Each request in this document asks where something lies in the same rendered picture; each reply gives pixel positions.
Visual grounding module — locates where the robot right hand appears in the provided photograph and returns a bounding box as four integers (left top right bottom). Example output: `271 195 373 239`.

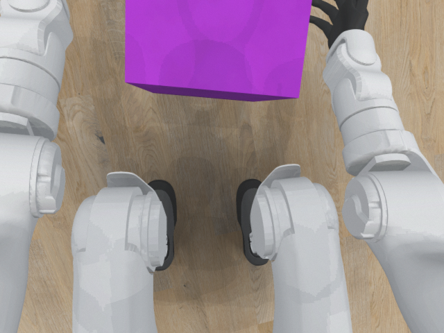
309 0 368 49

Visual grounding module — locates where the right robot forearm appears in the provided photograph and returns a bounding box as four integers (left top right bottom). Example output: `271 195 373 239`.
323 29 444 186

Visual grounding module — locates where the robot left upper arm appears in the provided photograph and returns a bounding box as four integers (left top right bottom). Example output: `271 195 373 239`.
0 133 65 333

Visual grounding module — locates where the carton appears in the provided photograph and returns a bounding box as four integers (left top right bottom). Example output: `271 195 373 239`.
125 0 312 102

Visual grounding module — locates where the robot left thigh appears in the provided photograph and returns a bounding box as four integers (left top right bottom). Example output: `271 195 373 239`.
72 187 167 333

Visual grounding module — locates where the robot right foot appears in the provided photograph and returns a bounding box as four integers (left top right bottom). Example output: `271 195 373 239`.
236 179 269 266

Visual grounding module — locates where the left robot forearm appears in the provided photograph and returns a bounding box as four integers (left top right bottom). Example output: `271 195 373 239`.
0 0 74 142

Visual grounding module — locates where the robot right upper arm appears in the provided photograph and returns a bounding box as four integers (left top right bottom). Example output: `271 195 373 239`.
341 170 444 333

